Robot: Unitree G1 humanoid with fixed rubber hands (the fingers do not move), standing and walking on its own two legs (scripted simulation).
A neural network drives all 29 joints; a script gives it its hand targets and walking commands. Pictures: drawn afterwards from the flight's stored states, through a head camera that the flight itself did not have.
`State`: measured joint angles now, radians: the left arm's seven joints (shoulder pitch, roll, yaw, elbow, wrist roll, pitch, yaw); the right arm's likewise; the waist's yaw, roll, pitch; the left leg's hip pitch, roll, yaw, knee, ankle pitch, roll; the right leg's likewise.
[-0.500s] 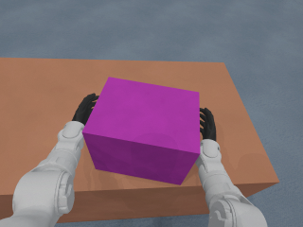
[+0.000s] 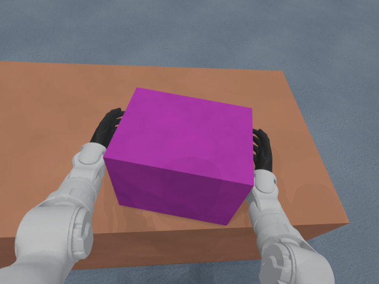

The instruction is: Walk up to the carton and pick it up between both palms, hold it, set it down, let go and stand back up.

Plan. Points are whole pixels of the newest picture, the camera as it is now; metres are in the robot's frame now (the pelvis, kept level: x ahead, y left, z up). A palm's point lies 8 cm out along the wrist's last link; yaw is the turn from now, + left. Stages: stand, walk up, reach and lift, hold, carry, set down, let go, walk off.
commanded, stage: set down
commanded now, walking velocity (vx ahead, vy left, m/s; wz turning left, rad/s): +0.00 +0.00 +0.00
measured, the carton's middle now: (183, 158) +0.40 +0.00 -0.01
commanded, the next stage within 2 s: none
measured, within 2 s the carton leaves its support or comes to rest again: neither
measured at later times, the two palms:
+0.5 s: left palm (99, 151) +0.42 +0.20 -0.01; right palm (256, 174) +0.36 -0.17 -0.02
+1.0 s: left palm (83, 159) +0.40 +0.23 -0.02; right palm (260, 186) +0.34 -0.19 -0.04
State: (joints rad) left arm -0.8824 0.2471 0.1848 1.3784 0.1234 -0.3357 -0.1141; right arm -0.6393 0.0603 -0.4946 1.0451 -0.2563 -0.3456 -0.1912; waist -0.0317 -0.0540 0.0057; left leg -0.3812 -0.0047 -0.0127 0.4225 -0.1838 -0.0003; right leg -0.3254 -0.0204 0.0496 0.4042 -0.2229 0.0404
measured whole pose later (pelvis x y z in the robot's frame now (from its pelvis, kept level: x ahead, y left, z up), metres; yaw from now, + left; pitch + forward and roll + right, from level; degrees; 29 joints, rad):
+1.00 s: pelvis +0.00 +0.03 -0.01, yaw -1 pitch +21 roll -3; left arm -0.67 0.29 0.12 1.23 -0.19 -0.36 -0.09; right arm -0.58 -0.10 -0.12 1.21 0.21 -0.46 -0.17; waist -0.06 0.05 -0.18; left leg -0.72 0.01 -0.01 0.58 -0.23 0.01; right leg -0.59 0.00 0.05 0.41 -0.19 0.07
